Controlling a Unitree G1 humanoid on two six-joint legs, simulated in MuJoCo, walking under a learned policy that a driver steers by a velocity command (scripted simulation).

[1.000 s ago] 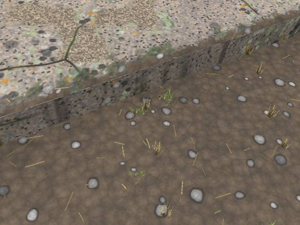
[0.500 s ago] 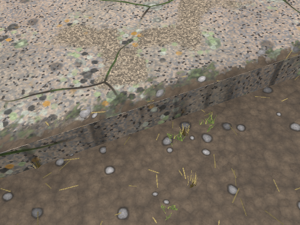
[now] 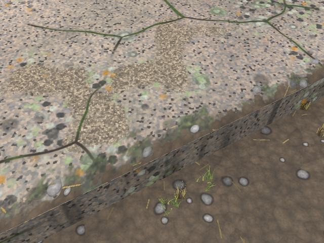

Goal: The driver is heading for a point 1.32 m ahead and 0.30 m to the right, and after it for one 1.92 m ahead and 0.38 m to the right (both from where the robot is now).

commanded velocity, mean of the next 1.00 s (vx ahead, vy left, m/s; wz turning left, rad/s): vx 0.50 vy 0.00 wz -0.38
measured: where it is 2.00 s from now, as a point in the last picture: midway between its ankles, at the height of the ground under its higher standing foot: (225, 127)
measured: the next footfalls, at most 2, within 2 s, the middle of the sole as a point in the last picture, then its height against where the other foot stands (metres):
right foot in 0.22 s outside the picture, level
left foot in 0.72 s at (168, 221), level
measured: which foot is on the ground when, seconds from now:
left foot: down 0.00-0.24, up 0.26-0.70, down 0.72-1.00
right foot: up 0.00-0.20, down 0.22-0.74, up 0.76-1.00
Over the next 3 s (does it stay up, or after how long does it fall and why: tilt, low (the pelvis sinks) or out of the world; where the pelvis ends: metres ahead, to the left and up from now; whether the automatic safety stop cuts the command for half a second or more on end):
stays up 1.21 -0.26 0.16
